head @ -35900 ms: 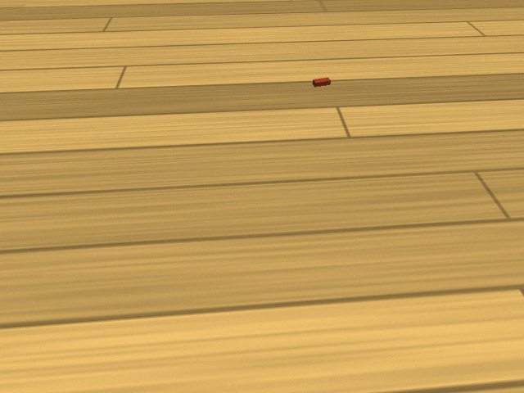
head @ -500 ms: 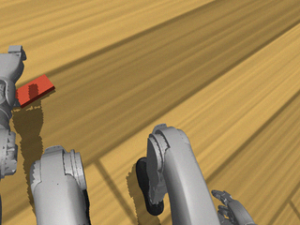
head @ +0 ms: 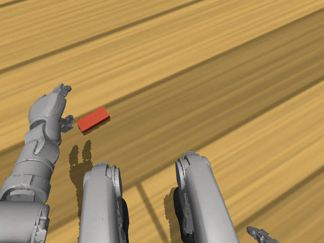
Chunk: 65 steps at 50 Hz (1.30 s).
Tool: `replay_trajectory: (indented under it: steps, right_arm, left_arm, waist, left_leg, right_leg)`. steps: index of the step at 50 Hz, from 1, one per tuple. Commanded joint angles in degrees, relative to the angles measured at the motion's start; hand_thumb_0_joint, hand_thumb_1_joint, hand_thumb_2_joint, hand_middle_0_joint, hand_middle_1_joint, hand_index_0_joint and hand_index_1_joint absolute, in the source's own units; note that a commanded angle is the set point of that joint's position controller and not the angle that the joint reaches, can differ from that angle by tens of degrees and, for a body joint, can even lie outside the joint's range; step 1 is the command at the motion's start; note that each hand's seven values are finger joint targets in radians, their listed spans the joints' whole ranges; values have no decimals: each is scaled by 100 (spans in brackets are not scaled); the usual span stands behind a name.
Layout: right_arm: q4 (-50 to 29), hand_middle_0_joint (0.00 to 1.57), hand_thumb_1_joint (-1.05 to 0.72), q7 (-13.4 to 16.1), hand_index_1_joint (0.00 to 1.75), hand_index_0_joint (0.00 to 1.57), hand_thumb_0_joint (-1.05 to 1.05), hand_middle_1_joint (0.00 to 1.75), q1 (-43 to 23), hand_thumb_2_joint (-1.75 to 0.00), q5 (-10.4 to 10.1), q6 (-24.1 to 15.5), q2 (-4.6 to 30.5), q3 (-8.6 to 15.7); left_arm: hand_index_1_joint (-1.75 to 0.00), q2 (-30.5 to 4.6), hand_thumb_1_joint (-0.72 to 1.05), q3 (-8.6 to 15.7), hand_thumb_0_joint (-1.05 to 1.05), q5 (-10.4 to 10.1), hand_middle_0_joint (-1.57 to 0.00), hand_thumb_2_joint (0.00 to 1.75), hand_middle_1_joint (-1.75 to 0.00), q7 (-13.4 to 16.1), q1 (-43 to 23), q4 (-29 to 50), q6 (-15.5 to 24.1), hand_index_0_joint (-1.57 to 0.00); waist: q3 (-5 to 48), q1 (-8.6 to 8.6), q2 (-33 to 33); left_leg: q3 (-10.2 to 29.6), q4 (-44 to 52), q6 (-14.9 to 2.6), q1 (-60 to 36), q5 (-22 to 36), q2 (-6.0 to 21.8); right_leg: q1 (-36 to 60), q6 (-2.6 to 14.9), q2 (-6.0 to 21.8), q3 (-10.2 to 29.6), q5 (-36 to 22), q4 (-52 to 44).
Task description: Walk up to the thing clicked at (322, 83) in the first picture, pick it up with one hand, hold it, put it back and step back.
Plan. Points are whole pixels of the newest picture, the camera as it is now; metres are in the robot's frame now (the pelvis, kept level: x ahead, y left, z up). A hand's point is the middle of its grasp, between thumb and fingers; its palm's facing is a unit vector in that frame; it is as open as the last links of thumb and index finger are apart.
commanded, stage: home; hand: left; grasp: from above
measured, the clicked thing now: (93, 119) +0.52 +0.22 -0.41
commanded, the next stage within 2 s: none
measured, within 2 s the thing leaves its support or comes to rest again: neither
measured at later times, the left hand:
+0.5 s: hand (24, 176) +0.29 +0.20 +0.08, palm faces +0.01 -0.94 -0.34, open 7.4 cm
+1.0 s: hand out of the picture +0.22 +0.21 +0.25, palm faces +0.15 -0.96 -0.22, open 7.4 cm
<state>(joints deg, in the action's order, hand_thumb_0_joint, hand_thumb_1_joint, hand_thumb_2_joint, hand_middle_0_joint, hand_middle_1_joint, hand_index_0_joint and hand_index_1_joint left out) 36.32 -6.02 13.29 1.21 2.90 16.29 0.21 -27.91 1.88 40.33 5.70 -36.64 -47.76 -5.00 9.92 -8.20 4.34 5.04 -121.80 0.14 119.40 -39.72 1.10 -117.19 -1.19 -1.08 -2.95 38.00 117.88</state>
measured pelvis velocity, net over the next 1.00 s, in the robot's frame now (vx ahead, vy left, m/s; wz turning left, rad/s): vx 0.08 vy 0.01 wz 0.10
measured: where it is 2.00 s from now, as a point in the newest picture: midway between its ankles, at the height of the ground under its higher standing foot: (154, 232)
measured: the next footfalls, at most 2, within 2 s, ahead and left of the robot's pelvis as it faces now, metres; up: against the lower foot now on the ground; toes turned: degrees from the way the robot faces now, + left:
none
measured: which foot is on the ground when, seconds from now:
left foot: down 0.00-1.00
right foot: down 0.00-1.00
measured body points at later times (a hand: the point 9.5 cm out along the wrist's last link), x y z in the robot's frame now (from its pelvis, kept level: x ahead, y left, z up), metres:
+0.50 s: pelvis +0.03 +0.00 +0.19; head +0.14 +0.03 +0.62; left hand +0.28 +0.25 +0.11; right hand +0.24 -0.22 +0.10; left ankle +0.07 +0.12 -0.39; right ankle +0.09 -0.12 -0.39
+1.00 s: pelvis +0.08 +0.01 +0.30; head +0.10 +0.02 +0.75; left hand +0.21 +0.26 +0.27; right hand +0.26 -0.22 +0.23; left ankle +0.07 +0.12 -0.39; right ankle +0.09 -0.12 -0.39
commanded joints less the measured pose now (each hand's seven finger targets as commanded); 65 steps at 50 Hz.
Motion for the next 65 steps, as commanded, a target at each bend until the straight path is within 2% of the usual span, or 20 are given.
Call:
replay_trajectory:
  steps: [1,2,4,6,7,8,11,17,19,20,21,25,26,27,30,36,45,50,57,65]
  right_arm:
    - [-594,20,-90,248,30,20,0,30,542,-90,-116,-179,1033,559]
    - [-611,20,-90,318,30,20,0,30,455,-90,-151,-220,1022,588]
    - [-622,20,-90,413,30,20,0,30,263,-90,-188,-313,969,538]
    - [-615,20,-90,520,30,20,0,30,133,-90,-213,-424,946,528]
    - [-638,20,-90,573,30,20,0,30,29,-90,-230,-478,931,506]
    - [-666,20,-90,617,30,20,0,30,-59,-90,-246,-527,885,488]
    - [-709,20,-90,748,30,20,0,30,-326,-90,-295,-670,802,427]
    - [-928,20,-90,944,30,20,0,30,-593,-90,-322,-865,622,282]
    - [-1022,20,-90,1004,30,20,0,30,-643,-90,-337,-925,567,233]
    - [-1042,20,-90,1040,30,20,0,30,-631,-90,-340,-950,532,212]
    - [-1025,20,-90,1073,30,20,0,30,-587,-90,-341,-974,493,183]
    - [-1132,20,-90,1233,30,20,0,30,-407,-90,-370,-1031,430,84]
    - [-1145,20,-90,1277,30,20,0,30,-374,-90,-362,-1047,386,72]
    - [-1216,20,-90,1315,30,20,0,30,-348,-90,-361,-1072,369,35]
    - [-1246,20,-90,1423,30,20,0,30,-240,-90,-350,-1171,306,-11]
    - [-1410,20,-90,1564,30,20,0,30,28,-90,-294,-1315,280,-5]
    - [-1615,20,-90,1695,30,20,0,30,83,-90,-238,-1554,275,44]
    - [-1655,20,-90,1701,30,20,0,30,8,-90,-201,-1712,335,62]
    - [-1614,20,-90,1689,30,20,0,30,-13,-90,-169,-1868,337,81]
    - [-1512,20,-90,1690,30,20,0,30,-56,-90,-155,-1913,364,87]
  left_arm:
    - [-30,-708,90,102,0,-748,-20,90,-30,1,-756,1844,8,-20]
    - [-30,-726,90,157,0,-915,-20,90,-30,34,-832,2413,18,-20]
    - [-30,-354,90,-56,0,-1170,-20,90,-30,37,-394,2312,-79,-20]
    - [-30,-266,90,-42,0,-1420,-20,90,-30,84,-198,2591,-158,-20]
    - [-30,-295,90,34,0,-1546,-20,90,-30,107,-63,2755,-195,-20]
    - [-30,-208,90,30,0,-1666,-20,90,-30,121,362,2692,-266,-20]
    - [-30,23,90,-47,0,-2175,-20,90,-30,147,651,3196,-439,-20]
    - [-30,232,90,91,0,-3103,-20,90,-30,151,1828,3673,-726,-20]
    - [-30,243,90,192,0,-3379,-20,90,-30,152,2239,3904,-811,-20]
    - [-30,235,90,253,0,-3467,-20,90,-30,166,2443,3972,-862,-20]
    - [-30,437,90,125,0,-3552,-20,90,-30,143,2685,3990,-901,-20]
    - [-30,496,90,359,0,-3917,-20,90,-30,117,3327,4544,-1117,-20]
    - [-30,668,90,290,0,-3993,-20,90,-30,95,3596,4525,-1188,-20]
    - [-30,621,90,375,0,-4083,-20,90,-30,92,3684,4707,-1235,-20]
    - [-30,853,90,341,0,-4242,-20,90,-30,54,4308,4929,-1377,-20]
    - [-30,953,90,342,0,-4388,-20,90,-30,-25,5417,5692,-1580,-20]
    - [-30,994,90,282,0,-4382,-20,90,-30,-211,6493,6522,-1792,-20]
    - [-30,965,90,290,0,-4362,-20,90,-30,-337,6468,6602,-1842,-20]
    - [-30,911,90,351,0,-4306,-20,90,-30,-412,6427,6608,-1811,-20]
    - [-30,844,90,353,0,-4288,-20,90,-30,-409,6347,6653,-1757,-20]
  waist:
    - [3601,54,280]
    - [3713,96,392]
    - [3257,38,376]
    - [3179,76,418]
    - [3261,176,540]
    - [3105,218,537]
    - [3041,187,436]
    - [2570,206,81]
    - [2439,303,126]
    - [2485,311,49]
    - [2354,221,27]
    - [2194,386,128]
    - [2125,338,139]
    - [2123,346,61]
    - [1754,358,4]
    - [1329,469,156]
    - [577,511,-42]
    - [247,514,-187]
    - [424,541,-202]
    - [389,573,-118]
  left_leg:
    - [-123,2156,-209,-2906,677,-75]
    - [-106,2304,-193,-3212,666,-81]
    - [-29,2671,-172,-3462,403,-68]
    - [21,2973,-157,-3835,248,-67]
    - [86,3180,-138,-4089,148,-56]
    - [31,3327,-128,-4181,171,-60]
    - [-4,3627,-131,-4614,301,-91]
    - [-130,4315,-179,-5234,536,-123]
    - [-167,4574,-177,-5515,674,-127]
    - [-195,4658,-180,-5697,847,-126]
    - [-185,4794,-175,-5844,1056,-119]
    - [-77,5431,-112,-6675,1649,-69]
    - [-126,5496,-115,-6819,1889,-62]
    - [-125,5609,-131,-6932,1873,-72]
    - [-166,5980,-120,-7220,2087,-79]
    - [-128,6747,-30,-8127,2751,-35]
    - [-143,7331,-77,-8556,2776,-54]
    - [-127,7499,-104,-8503,2298,-74]
    - [-245,7351,-121,-8620,2540,-154]
    - [-229,7381,-110,-8613,2423,-154]
  right_leg:
    - [2882,305,-95,-208,-918,-2008]
    - [2945,312,-59,-178,-923,-2165]
    - [2919,301,-44,-167,-764,-2384]
    - [3056,292,-30,-133,-678,-2622]
    - [3206,282,-23,-123,-649,-2678]
    - [3363,281,-26,-100,-638,-2834]
    - [3793,270,5,-27,-702,-3265]
    - [4853,234,9,121,-745,-4210]
    - [5213,236,0,146,-839,-4492]
    - [5445,231,-5,169,-977,-4628]
    - [5567,229,-2,135,-1165,-4717]
    - [6161,241,6,83,-1600,-5155]
    - [6323,234,-8,80,-1811,-5290]
    - [6536,223,-14,67,-1813,-5447]
    - [6978,211,-14,58,-2005,-5847]
    - [7714,214,-65,-72,-2458,-6444]
    - [8201,188,-111,-162,-2464,-7124]
    - [8182,162,-86,-169,-2065,-7282]
    - [8350,133,-40,-97,-2312,-7273]
    - [8362,134,-34,-75,-2218,-7264]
